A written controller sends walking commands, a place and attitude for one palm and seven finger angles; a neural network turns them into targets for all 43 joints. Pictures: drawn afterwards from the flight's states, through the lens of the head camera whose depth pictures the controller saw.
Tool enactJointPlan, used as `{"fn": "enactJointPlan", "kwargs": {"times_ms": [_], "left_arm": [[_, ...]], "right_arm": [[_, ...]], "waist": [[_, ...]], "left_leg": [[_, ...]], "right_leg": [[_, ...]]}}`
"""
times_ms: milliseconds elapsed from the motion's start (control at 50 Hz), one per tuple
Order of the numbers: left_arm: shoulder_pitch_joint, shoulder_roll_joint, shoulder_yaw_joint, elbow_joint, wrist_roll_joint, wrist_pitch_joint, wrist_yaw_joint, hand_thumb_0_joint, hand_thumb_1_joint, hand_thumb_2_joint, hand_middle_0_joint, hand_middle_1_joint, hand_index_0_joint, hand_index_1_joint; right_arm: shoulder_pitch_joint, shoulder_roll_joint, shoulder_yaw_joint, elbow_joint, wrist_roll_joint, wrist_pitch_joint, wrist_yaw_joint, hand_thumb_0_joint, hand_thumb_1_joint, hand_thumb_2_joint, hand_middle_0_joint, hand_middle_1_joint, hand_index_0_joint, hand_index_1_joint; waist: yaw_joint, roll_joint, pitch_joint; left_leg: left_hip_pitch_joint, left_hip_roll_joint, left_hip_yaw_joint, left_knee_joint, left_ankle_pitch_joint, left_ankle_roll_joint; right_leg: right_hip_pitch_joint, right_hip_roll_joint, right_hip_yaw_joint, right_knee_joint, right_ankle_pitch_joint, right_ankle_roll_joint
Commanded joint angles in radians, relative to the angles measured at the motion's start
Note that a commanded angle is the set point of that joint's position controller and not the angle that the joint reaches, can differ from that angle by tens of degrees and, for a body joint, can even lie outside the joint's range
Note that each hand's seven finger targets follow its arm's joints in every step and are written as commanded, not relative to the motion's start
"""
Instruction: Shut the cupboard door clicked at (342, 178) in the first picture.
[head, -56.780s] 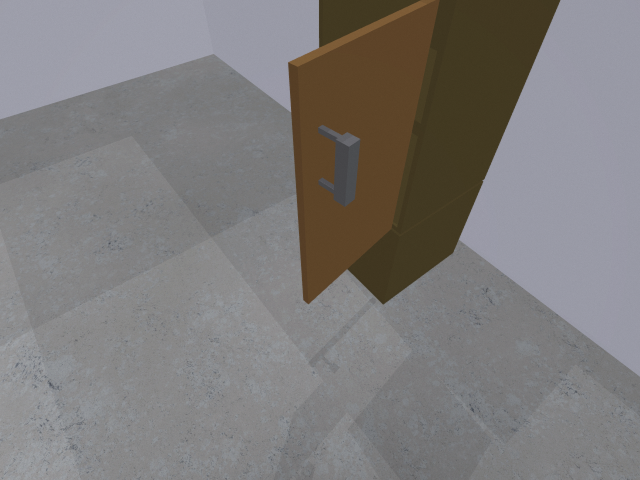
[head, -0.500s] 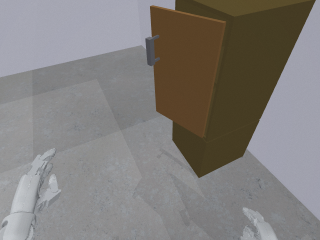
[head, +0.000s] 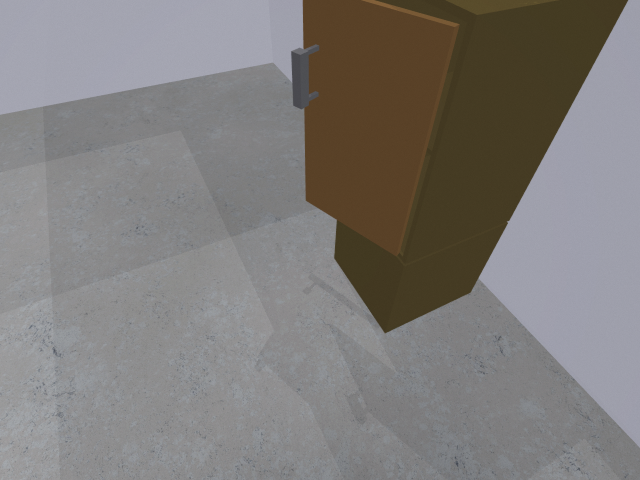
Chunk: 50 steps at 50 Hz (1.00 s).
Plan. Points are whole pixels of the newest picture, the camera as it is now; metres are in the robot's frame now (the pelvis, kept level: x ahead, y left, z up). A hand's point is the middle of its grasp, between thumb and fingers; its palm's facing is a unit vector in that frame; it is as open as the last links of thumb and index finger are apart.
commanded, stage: let the arm hang, fingers relaxed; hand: left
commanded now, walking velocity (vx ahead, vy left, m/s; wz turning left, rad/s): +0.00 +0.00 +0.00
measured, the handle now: (307, 76) +0.91 +0.09 +0.08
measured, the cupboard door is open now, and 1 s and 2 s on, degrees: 22 22 22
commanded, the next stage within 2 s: look to check the result in 0.50 s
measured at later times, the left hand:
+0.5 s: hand out of the picture -0.01 +0.14 -0.18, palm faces +0.00 -0.99 -0.14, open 7.4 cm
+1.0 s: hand out of the picture +0.01 +0.15 -0.17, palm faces +0.01 -0.98 -0.20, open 7.4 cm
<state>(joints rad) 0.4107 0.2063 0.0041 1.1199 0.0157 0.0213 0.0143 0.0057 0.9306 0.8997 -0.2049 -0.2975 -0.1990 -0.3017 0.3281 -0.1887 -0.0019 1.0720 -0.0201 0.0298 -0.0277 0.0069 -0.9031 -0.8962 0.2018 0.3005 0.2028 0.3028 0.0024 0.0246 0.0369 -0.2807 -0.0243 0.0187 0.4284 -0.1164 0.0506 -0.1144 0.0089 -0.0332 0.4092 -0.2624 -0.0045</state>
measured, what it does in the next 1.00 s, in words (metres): stands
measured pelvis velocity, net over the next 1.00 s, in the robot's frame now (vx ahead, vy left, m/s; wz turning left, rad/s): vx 0.03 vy -0.03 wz -0.02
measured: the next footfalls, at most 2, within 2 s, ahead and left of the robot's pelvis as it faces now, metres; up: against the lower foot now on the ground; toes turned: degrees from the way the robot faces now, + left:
right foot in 1.98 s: +0.12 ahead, -0.15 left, +0.00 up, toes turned +25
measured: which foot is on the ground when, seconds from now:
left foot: down 0.00-1.00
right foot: down 0.00-1.00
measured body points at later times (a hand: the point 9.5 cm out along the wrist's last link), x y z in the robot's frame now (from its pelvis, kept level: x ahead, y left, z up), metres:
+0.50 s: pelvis +0.00 -0.01 +0.00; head +0.00 -0.01 +0.45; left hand -0.01 +0.19 -0.16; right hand -0.01 -0.24 -0.16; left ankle +0.07 +0.08 -0.74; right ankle -0.02 -0.12 -0.74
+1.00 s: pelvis +0.03 -0.03 +0.00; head +0.04 -0.03 +0.45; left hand +0.01 +0.20 -0.16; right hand +0.03 -0.25 -0.16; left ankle +0.07 +0.08 -0.74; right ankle -0.02 -0.12 -0.74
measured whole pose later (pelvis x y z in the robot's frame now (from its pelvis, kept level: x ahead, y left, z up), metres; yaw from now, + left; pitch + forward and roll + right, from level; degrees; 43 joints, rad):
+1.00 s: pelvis +0.03 -0.03 +0.00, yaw -1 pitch -2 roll +0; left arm 0.31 0.15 0.00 1.15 0.01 -0.01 0.03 0.00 0.91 0.90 -0.20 -0.30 -0.20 -0.30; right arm 0.27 -0.15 0.00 1.13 -0.02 0.01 -0.04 0.00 -0.90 -0.90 0.20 0.30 0.20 0.30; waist 0.00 0.00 0.04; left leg -0.22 0.00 0.03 0.40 -0.15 0.02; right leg -0.06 0.03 -0.02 0.37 -0.29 -0.03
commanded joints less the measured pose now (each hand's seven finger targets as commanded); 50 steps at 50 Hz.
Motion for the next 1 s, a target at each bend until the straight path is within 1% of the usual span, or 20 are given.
{"fn": "enactJointPlan", "kwargs": {"times_ms": [0, 80, 180, 200, 240, 280, 300, 380, 480, 500, 540, 600, 620, 680, 700, 740, 800, 820, 900, 980], "left_arm": [[0.026, 0.092, 0.017, -0.015, -0.001, -0.025, 0.012, 0.0, 0.9, 0.9, -0.2, -0.3, -0.2, -0.3], [0.034, 0.077, 0.015, 0.003, 0.0, -0.022, 0.016, 0.0, 0.9, 0.9, -0.2, -0.3, -0.2, -0.3], [0.04, 0.07, 0.015, 0.008, 0.002, -0.021, 0.018, 0.0, 0.9, 0.9, -0.2, -0.3, -0.2, -0.3], [0.045, 0.074, 0.016, 0.006, 0.003, -0.022, 0.018, 0.0, 0.9, 0.9, -0.2, -0.3, -0.2, -0.3], [0.04, 0.062, 0.015, 0.007, 0.001, -0.023, 0.019, 0.0, 0.9, 0.9, -0.2, -0.3, -0.2, -0.3], [0.033, 0.059, 0.016, 0.005, 0.0, -0.025, 0.019, 0.0, 0.9, 0.9, -0.2, -0.3, -0.2, -0.3], [0.036, 0.067, 0.018, 0.003, 0.001, -0.028, 0.019, 0.0, 0.9, 0.9, -0.2, -0.3, -0.2, -0.3], [0.019, 0.049, 0.017, 0.008, -0.001, -0.03, 0.02, 0.0, 0.9, 0.9, -0.2, -0.3, -0.2, -0.3], [0.006, 0.043, 0.018, 0.011, -0.003, -0.033, 0.021, 0.0, 0.9, 0.9, -0.2, -0.3, -0.2, -0.3], [0.01, 0.051, 0.02, 0.01, -0.002, -0.035, 0.022, 0.0, 0.9, 0.9, -0.2, -0.3, -0.2, -0.3], [-0.002, 0.044, 0.018, 0.01, -0.004, -0.036, 0.022, 0.0, 0.9, 0.9, -0.2, -0.3, -0.2, -0.3], [-0.001, 0.05, 0.019, 0.011, -0.005, -0.04, 0.024, 0.0, 0.9, 0.9, -0.2, -0.3, -0.2, -0.3], [-0.006, 0.045, 0.018, 0.014, -0.007, -0.039, 0.024, 0.0, 0.9, 0.9, -0.2, -0.3, -0.2, -0.3], [-0.009, 0.04, 0.017, 0.017, -0.008, -0.036, 0.025, 0.0, 0.9, 0.9, -0.2, -0.3, -0.2, -0.3], [-0.001, 0.047, 0.018, 0.016, -0.007, -0.038, 0.025, 0.0, 0.9, 0.9, -0.2, -0.3, -0.2, -0.3], [-0.007, 0.041, 0.015, 0.019, -0.008, -0.036, 0.025, 0.0, 0.9, 0.9, -0.2, -0.3, -0.2, -0.3], [-0.003, 0.05, 0.017, 0.017, -0.007, -0.038, 0.025, 0.0, 0.9, 0.9, -0.2, -0.3, -0.2, -0.3], [-0.012, 0.048, 0.016, 0.018, -0.007, -0.037, 0.026, 0.0, 0.9, 0.9, -0.2, -0.3, -0.2, -0.3], [-0.008, 0.058, 0.017, 0.018, -0.007, -0.041, 0.027, 0.0, 0.9, 0.9, -0.2, -0.3, -0.2, -0.3], [-0.015, 0.05, 0.014, 0.019, -0.008, -0.04, 0.028, 0.0, 0.9, 0.9, -0.2, -0.3, -0.2, -0.3]], "right_arm": [[0.026, -0.148, -0.036, -0.026, 0.006, -0.016, -0.008, 0.0, -0.9, -0.9, 0.2, 0.3, 0.2, 0.3], [0.028, -0.126, -0.032, -0.006, 0.003, -0.015, -0.007, 0.0, -0.9, -0.9, 0.2, 0.3, 0.2, 0.3], [0.026, -0.103, -0.029, 0.009, 0.002, -0.016, -0.005, 0.0, -0.9, -0.9, 0.2, 0.3, 0.2, 0.3], [0.023, -0.107, -0.03, 0.007, 0.004, -0.016, -0.005, 0.0, -0.9, -0.9, 0.2, 0.3, 0.2, 0.3], [0.027, -0.084, -0.027, 0.012, 0.002, -0.018, -0.005, 0.0, -0.9, -0.9, 0.2, 0.3, 0.2, 0.3], [0.026, -0.082, -0.027, 0.012, 0.002, -0.021, -0.006, 0.0, -0.9, -0.9, 0.2, 0.3, 0.2, 0.3], [0.026, -0.089, -0.028, 0.011, 0.005, -0.022, -0.007, 0.0, -0.9, -0.9, 0.2, 0.3, 0.2, 0.3], [0.023, -0.073, -0.025, 0.017, 0.003, -0.026, -0.009, 0.0, -0.9, -0.9, 0.2, 0.3, 0.2, 0.3], [0.029, -0.07, -0.022, 0.021, 0.004, -0.029, -0.012, 0.0, -0.9, -0.9, 0.2, 0.3, 0.2, 0.3], [0.031, -0.076, -0.024, 0.019, 0.007, -0.029, -0.012, 0.0, -0.9, -0.9, 0.2, 0.3, 0.2, 0.3], [0.035, -0.066, -0.021, 0.023, 0.005, -0.03, -0.013, 0.0, -0.9, -0.9, 0.2, 0.3, 0.2, 0.3], [0.032, -0.075, -0.021, 0.023, 0.008, -0.031, -0.014, 0.0, -0.9, -0.9, 0.2, 0.3, 0.2, 0.3], [0.036, -0.07, -0.019, 0.028, 0.006, -0.033, -0.014, 0.0, -0.9, -0.9, 0.2, 0.3, 0.2, 0.3], [0.031, -0.067, -0.017, 0.033, 0.007, -0.03, -0.015, 0.0, -0.9, -0.9, 0.2, 0.3, 0.2, 0.3], [0.025, -0.074, -0.019, 0.029, 0.009, -0.029, -0.015, 0.0, -0.9, -0.9, 0.2, 0.3, 0.2, 0.3], [0.03, -0.069, -0.017, 0.034, 0.006, -0.028, -0.015, 0.0, -0.9, -0.9, 0.2, 0.3, 0.2, 0.3], [0.02, -0.082, -0.018, 0.032, 0.009, -0.03, -0.016, 0.0, -0.9, -0.9, 0.2, 0.3, 0.2, 0.3], [0.021, -0.075, -0.017, 0.035, 0.007, -0.031, -0.016, 0.0, -0.9, -0.9, 0.2, 0.3, 0.2, 0.3], [0.007, -0.084, -0.018, 0.033, 0.011, -0.032, -0.017, 0.0, -0.9, -0.9, 0.2, 0.3, 0.2, 0.3], [-0.002, -0.078, -0.015, 0.039, 0.008, -0.031, -0.017, 0.0, -0.9, -0.9, 0.2, 0.3, 0.2, 0.3]], "waist": [[-0.014, -0.06, 0.066], [-0.014, -0.068, 0.088], [-0.009, -0.048, 0.112], [-0.005, -0.046, 0.112], [-0.009, -0.025, 0.099], [-0.01, -0.004, 0.085], [-0.007, -0.014, 0.074], [-0.011, 0.014, 0.083], [-0.012, 0.002, 0.078], [-0.01, -0.018, 0.072], [-0.015, -0.019, 0.064], [-0.013, -0.021, 0.048], [-0.016, -0.018, 0.034], [-0.014, -0.012, 0.059], [-0.01, -0.023, 0.065], [-0.014, -0.018, 0.065], [-0.01, -0.024, 0.053], [-0.014, -0.018, 0.05], [-0.009, -0.052, 0.026], [-0.012, -0.034, 0.048]], "left_leg": [[0.065, 0.119, -0.161, -0.126, -0.238, -0.001], [0.049, 0.125, -0.165, -0.148, -0.264, 0.001], [0.026, 0.118, -0.156, -0.158, -0.267, -0.002], [0.034, 0.117, -0.147, -0.15, -0.253, -0.003], [0.039, 0.11, -0.145, -0.148, -0.236, -0.005], [0.045, 0.112, -0.142, -0.148, -0.221, -0.007], [0.057, 0.112, -0.138, -0.138, -0.194, -0.008], [0.06, 0.11, -0.129, -0.135, -0.167, -0.011], [0.071, 0.109, -0.121, -0.12, -0.117, -0.014], [0.084, 0.11, -0.114, -0.109, -0.097, -0.013], [0.087, 0.107, -0.108, -0.096, -0.066, -0.015], [0.11, 0.112, -0.101, -0.074, -0.002, -0.015], [0.109, 0.114, -0.104, -0.075, 0.004, -0.015], [0.104, 0.113, -0.105, -0.08, -0.012, -0.016], [0.112, 0.115, -0.1, -0.073, 0.005, -0.015], [0.111, 0.115, -0.103, -0.079, -0.008, -0.016], [0.127, 0.12, -0.101, -0.071, 0.037, -0.013], [0.121, 0.122, -0.1, -0.073, 0.038, -0.014], [0.142, 0.123, -0.094, -0.062, 0.083, -0.012], [0.138, 0.121, -0.093, -0.066, 0.085, -0.015]], "right_leg": [[-0.182, -0.086, 0.108, -0.125, -0.167, -0.06], [-0.196, -0.079, 0.113, -0.112, -0.172, -0.054], [-0.202, -0.08, 0.115, -0.109, -0.168, -0.048], [-0.209, -0.08, 0.114, -0.112, -0.168, -0.049], [-0.203, -0.084, 0.118, -0.109, -0.154, -0.048], [-0.19, -0.082, 0.118, -0.105, -0.125, -0.048], [-0.181, -0.081, 0.115, -0.105, -0.107, -0.049], [-0.176, -0.087, 0.117, -0.111, -0.081, -0.049], [-0.156, -0.09, 0.118, -0.117, -0.048, -0.051], [-0.156, -0.091, 0.115, -0.122, -0.046, -0.052], [-0.144, -0.097, 0.123, -0.127, -0.033, -0.054], [-0.13, -0.097, 0.119, -0.13, 0.007, -0.054], [-0.114, -0.099, 0.116, -0.124, 0.018, -0.054], [-0.119, -0.097, 0.116, -0.131, 0.005, -0.053], [-0.125, -0.095, 0.116, -0.134, 0.017, -0.053], [-0.123, -0.097, 0.115, -0.133, 0.009, -0.053], [-0.108, -0.094, 0.113, -0.129, 0.054, -0.051], [-0.098, -0.097, 0.111, -0.126, 0.059, -0.051], [-0.076, -0.099, 0.11, -0.126, 0.118, -0.047], [-0.076, -0.1, 0.112, -0.128, 0.13, -0.044]]}}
